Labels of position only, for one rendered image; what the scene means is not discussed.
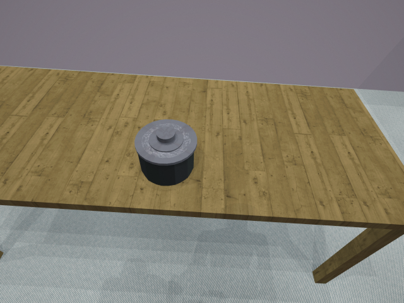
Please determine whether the lid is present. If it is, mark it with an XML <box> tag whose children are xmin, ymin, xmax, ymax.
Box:
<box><xmin>134</xmin><ymin>119</ymin><xmax>197</xmax><ymax>166</ymax></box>

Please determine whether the table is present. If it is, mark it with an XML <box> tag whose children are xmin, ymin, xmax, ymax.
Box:
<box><xmin>0</xmin><ymin>66</ymin><xmax>404</xmax><ymax>283</ymax></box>

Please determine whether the pot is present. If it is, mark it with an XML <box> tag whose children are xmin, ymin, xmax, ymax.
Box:
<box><xmin>138</xmin><ymin>153</ymin><xmax>194</xmax><ymax>186</ymax></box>

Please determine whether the knob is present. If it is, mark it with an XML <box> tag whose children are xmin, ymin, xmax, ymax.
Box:
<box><xmin>156</xmin><ymin>126</ymin><xmax>175</xmax><ymax>143</ymax></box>

